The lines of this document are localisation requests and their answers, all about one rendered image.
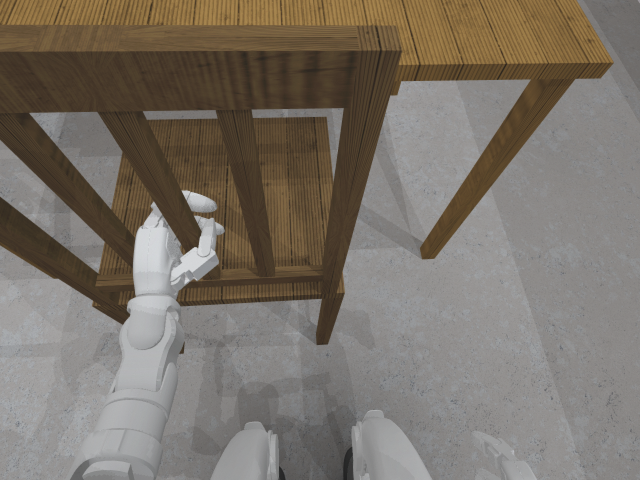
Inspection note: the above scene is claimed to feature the table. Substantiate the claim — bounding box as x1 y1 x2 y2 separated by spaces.
0 0 614 279

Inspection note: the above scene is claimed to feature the robot right hand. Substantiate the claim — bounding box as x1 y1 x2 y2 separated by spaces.
470 431 537 480

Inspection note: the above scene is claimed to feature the chair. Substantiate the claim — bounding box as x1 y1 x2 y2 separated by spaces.
0 25 402 354

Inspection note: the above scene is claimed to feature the left robot shin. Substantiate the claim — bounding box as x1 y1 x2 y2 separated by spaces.
244 422 266 431

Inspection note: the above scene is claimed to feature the robot left thigh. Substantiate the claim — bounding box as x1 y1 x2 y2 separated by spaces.
210 429 279 480

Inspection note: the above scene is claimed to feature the robot left hand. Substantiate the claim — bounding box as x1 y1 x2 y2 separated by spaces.
133 190 225 300

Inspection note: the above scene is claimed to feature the left robot forearm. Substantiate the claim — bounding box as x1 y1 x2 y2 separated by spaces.
65 294 184 480

